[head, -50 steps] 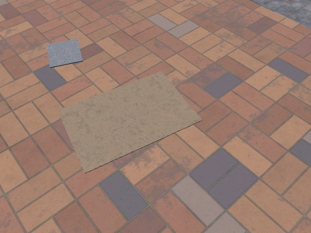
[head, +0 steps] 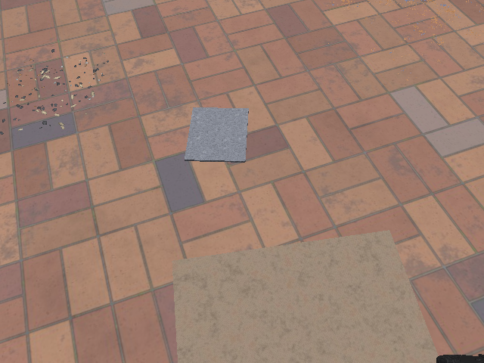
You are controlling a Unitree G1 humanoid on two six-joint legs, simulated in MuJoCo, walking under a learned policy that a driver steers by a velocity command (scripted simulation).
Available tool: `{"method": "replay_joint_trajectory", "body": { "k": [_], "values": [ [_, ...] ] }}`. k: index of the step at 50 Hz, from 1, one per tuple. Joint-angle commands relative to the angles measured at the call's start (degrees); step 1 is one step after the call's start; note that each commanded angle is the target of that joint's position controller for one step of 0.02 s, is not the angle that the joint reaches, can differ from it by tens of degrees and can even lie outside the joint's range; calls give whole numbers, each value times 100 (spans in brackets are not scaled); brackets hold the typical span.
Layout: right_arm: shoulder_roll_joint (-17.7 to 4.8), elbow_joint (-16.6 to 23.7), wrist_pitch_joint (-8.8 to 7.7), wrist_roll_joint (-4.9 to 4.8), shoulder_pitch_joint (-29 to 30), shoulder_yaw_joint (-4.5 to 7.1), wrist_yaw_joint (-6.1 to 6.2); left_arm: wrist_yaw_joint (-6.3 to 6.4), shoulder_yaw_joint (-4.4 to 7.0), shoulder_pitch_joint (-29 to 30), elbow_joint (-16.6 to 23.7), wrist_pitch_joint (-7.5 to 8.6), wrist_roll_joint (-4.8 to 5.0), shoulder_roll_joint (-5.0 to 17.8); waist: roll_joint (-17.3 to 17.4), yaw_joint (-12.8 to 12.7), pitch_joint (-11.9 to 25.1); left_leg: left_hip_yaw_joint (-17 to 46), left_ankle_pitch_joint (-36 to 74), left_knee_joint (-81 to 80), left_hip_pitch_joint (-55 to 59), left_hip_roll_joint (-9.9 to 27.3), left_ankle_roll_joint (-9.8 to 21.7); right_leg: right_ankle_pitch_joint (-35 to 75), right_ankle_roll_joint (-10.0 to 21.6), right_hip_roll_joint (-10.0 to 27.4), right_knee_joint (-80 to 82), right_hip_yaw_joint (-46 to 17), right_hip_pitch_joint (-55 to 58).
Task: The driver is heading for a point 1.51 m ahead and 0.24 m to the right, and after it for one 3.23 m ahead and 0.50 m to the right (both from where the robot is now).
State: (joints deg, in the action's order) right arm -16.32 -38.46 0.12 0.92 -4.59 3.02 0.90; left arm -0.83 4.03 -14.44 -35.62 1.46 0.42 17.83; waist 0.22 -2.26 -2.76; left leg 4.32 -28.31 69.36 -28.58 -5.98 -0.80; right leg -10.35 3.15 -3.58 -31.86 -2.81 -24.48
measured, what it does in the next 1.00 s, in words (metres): steps on the spot, turning right: left foot, then right foot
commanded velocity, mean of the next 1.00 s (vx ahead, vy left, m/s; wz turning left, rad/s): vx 0.01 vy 0.00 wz -0.47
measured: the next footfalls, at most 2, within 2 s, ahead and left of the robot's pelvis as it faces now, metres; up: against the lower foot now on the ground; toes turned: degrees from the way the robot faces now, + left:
left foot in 0.32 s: +0.18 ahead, +0.12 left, +0.00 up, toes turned -28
right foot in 0.72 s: +0.02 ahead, -0.09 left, +0.00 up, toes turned -25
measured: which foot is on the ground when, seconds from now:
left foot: up 0.00-0.30, down 0.32-1.00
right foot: down 0.00-0.32, up 0.34-0.70, down 0.72-1.00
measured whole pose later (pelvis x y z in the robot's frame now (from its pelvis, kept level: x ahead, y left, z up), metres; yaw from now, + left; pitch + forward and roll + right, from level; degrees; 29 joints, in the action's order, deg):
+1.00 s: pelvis +0.06 +0.01 +0.01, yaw -28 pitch -1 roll +0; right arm -15.2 -48.0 -0.3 0.8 -10.8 1.7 0.6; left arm 0.1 0.7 -12.4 -37.2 -0.2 -1.2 12.9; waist -0.2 1.5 -0.9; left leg 1.5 -14.4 28.8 -13.7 1.7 -2.7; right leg -18.8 0.9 -1.5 -30.1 -2.8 -10.6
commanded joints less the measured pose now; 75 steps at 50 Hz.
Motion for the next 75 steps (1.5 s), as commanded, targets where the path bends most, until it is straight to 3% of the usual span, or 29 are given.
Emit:
{"method": "replay_joint_trajectory", "body": {
  "k": [1, 4, 7, 12, 15, 16, 17, 18, 19, 20, 21, 24, 29, 33, 35, 36, 37, 38, 39, 41, 53, 67, 68, 69, 70, 71, 72, 73, 75],
  "values": [
    [-414, 451, -35, -25, 130, 136, -18, 163, 259, 276, 628, -151, 132, 826, -152, 335, 952, 275, 333, -554, -841, 280, -189, 2179, 911, 1199, 1071, -2029, 1528],
    [-310, 310, -59, -97, 110, 126, 9, 272, 359, 170, 643, -277, 43, 991, -575, 283, 1092, 245, 638, -1624, -553, 63, -359, 2144, 862, 1027, 1058, -2114, 1563],
    [-376, 196, -86, -113, 154, 143, 37, 370, 409, 234, 691, -354, 76, 1051, -792, 225, 1204, 375, 1066, -2282, -256, 16, -394, 1519, 715, 939, 1005, -2315, 1462],
    [-529, 128, -213, -145, 240, 230, -32, 350, 439, 393, 811, -456, 69, 1062, -1147, 107, 1052, 460, 1184, -3294, 347, -7, -282, 816, 582, 796, 927, -2854, 1265],
    [-716, -42, -302, -157, -206, 355, -73, 319, 409, 660, 912, -481, 128, 984, -1159, 348, 993, 381, 1955, -4780, 1435, 225, -98, 371, 337, 493, 593, -2996, 924],
    [-979, -64, -283, -95, -347, 428, -53, 302, 309, 440, 899, -485, 90, 699, -627, 249, 1220, 950, 2096, -5048, 2143, 1084, 217, -939, 124, 191, -77, -2601, 548],
    [-1350, 55, -193, 34, -69, 458, -15, 278, 198, 155, 933, -469, 50, 373, 975, -93, 1067, 2330, 2640, -5265, 2546, 2210, 922, -2492, -153, -664, -1278, -1429, -505],
    [-1190, 63, -204, 220, -158, 443, -33, 237, 320, 99, 979, -363, -10, 853, 1537, -77, 945, 3253, 2802, -5392, 2079, 2810, 1587, -2655, -417, -453, -2621, -1122, -894],
    [-888, 193, -210, 147, 96, 354, -12, 217, 407, 37, 806, -333, -6, 1191, 1087, -94, 778, 2740, 2703, -5277, 1879, 2651, 1618, -2259, -556, -165, -3260, -975, -909],
    [-668, 224, -176, 47, 239, 292, 17, 222, 421, 74, 641, -354, 7, 1200, 721, -39, 618, 2038, 2465, -5163, 1736, 2194, 1366, -1876, -642, -77, -3499, -862, -852],
    [-632, 227, -134, -32, 227, 255, 52, 246, 372, 89, 556, -386, -7, 1020, 524, 17, 579, 1697, 2290, -5117, 1772, 1902, 1200, -1614, -701, -78, -3773, -764, -895],
    [-699, 92, -55, -30, -135, 204, 94, 213, 194, 329, 645, -364, 50, 628, 596, 236, 483, 1150, 3126, -5101, 1925, 1677, 1302, -1429, -811, -70, -3707, -429, -944],
    [-849, -13, -4, -49, -322, 219, 58, 224, 26, 551, 654, -329, 10, 356, 1071, 389, 757, 884, 3375, -4959, 2278, 1736, 1383, -1614, -843, 255, -1784, -107, -105],
    [-915, -133, 47, -143, -460, 206, 15, 187, 27, 379, 450, -331, 38, 371, 1125, 381, 755, 899, 3557, -4732, 2120, 1804, 1351, -985, -685, 222, -38, 221, 814],
    [-778, -260, 15, -231, -655, 144, 11, 169, 13, 167, 296, -317, -14, 334, 920, 250, 703, 746, 3430, -4518, 1715, 1636, 1003, 164, -389, 209, 1371, 187, 1684],
    [-637, -287, -55, -145, -810, 84, -16, 198, 31, 134, 364, -322, -74, 559, 477, 326, 894, 568, 2787, -4260, 1240, 1476, 597, 847, -182, 742, 1254, -393, 2342],
    [-302, -217, -167, 38, -922, -19, -72, 231, 105, 275, 420, -353, -171, 970, -809, 586, 963, -95, 1581, -3801, 711, 880, 173, 1885, 245, 1508, 913, -1148, 2475],
    [-321, -183, -199, 59, -589, -34, -57, 162, -3, 472, 397, -305, -221, 531, -1066, 428, 862, -201, 1023, -4071, 1123, 859, -61, 1335, 608, 1706, 1057, -1260, 1607],
    [-458, -221, -194, 66, -446, -7, -54, 114, -87, 655, 425, -241, -220, 241, -834, 417, 667, -190, 1471, -4160, 1374, 869, -167, 632, 455, 1365, 1088, -1028, 1429],
    [-526, -322, -155, 51, -347, 19, -36, 90, -77, 461, 331, -152, -222, 306, -775, 275, 489, -209, 2011, -4127, 1503, 817, -194, 171, 104, 961, 1032, -749, 1269],
    [-491, -837, -90, -43, -525, 14, 29, 115, -123, 162, 155, -72, -144, 204, -129, 337, 339, -144, 2486, -4198, 1936, 903, -104, 524, -22, 696, 837, -522, 1023],
    [-485, -1450, -20, -83, -488, 21, 120, 179, -98, -177, -280, -59, -122, 136, -65, 320, 288, -141, 2542, -4208, 2004, 900, -47, 595, -136, 514, 772, -277, 1065],
    [-453, -1568, -8, -109, -681, 27, 122, 202, -48, -406, -397, -88, -89, 245, -208, 292, 517, -432, 1338, -3991, 1967, 655, -14, -668, -36, 453, 882, -273, 1198],
    [-456, -1583, -25, -171, -661, 45, 100, 212, 31, -557, -433, -123, -31, 447, -445, 191, 275, -646, 0, -3636, 1429, 452, 45, -2690, 191, 598, 1160, -632, 1136],
    [-471, -1395, -104, -210, -266, 50, 62, 217, 81, -811, -450, -113, 9, 620, -778, -15, -172, -694, -540, -3140, 535, 425, 98, -4192, 535, 1124, 1733, -1498, 1124],
    [-325, -1108, -247, -318, 182, 6, -8, 226, 152, -872, -489, -33, 70, 895, -1298, -92, -626, -683, -89, -2453, -118, 505, 209, -4845, 973, 1888, 2450, -2666, 1094],
    [-429, -910, -387, -377, 529, 27, -55, 245, 152, -866, -499, 83, 79, 893, -1266, -164, -998, -262, -60, -1904, -763, 860, 363, -4396, 1237, 2339, 2772, -3316, 1129],
    [-460, -844, -517, -396, 558, 46, -108, 247, 109, -763, -483, 199, 48, 743, -1071, -86, -1027, -49, 17, -1676, -1309, 1108, 497, -3698, 1255, 2466, 2751, -3343, 1570],
    [-358, -887, -678, -390, 232, 4, -225, 196, 83, -518, -406, 270, 99, 631, -827, 57, -563, -67, 285, -2281, -1203, 1316, 612, -2619, 953, 2230, 2498, -2543, 2050]
  ]
}}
